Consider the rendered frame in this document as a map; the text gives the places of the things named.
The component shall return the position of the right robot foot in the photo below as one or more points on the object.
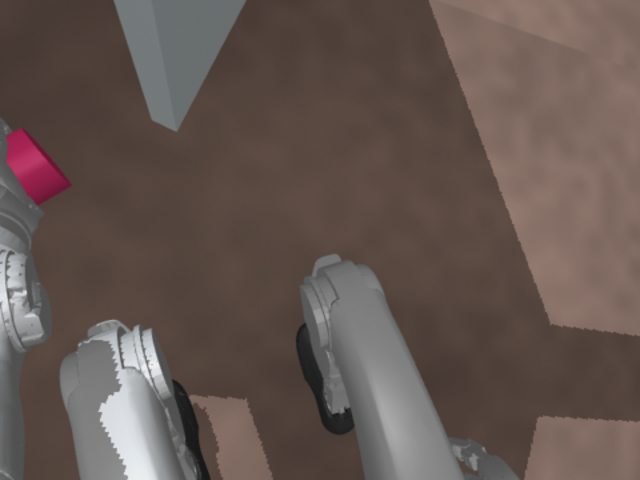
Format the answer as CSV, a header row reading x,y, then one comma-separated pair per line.
x,y
338,424

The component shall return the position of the right robot hand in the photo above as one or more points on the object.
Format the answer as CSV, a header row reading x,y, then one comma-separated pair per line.
x,y
475,457

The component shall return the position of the can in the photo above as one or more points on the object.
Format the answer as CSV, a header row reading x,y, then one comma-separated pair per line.
x,y
40,177

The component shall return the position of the left robot foot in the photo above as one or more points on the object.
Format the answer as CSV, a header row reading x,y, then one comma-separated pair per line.
x,y
191,428

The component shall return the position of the left robot hand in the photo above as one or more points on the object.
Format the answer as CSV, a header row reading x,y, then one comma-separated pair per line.
x,y
5,130

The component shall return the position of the left robot arm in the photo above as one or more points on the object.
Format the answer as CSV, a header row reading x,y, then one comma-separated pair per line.
x,y
25,315

